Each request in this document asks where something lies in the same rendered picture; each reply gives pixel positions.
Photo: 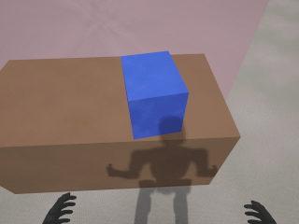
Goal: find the pedestal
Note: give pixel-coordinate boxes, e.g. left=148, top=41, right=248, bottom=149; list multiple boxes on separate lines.
left=0, top=53, right=241, bottom=194

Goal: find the carton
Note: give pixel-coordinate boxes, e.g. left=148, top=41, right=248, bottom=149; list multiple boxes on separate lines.
left=121, top=50, right=189, bottom=140

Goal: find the robot right hand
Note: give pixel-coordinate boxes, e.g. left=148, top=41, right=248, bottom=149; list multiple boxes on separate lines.
left=244, top=200, right=277, bottom=224

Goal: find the robot left hand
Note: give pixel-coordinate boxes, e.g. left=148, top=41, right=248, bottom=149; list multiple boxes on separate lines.
left=42, top=192, right=77, bottom=224

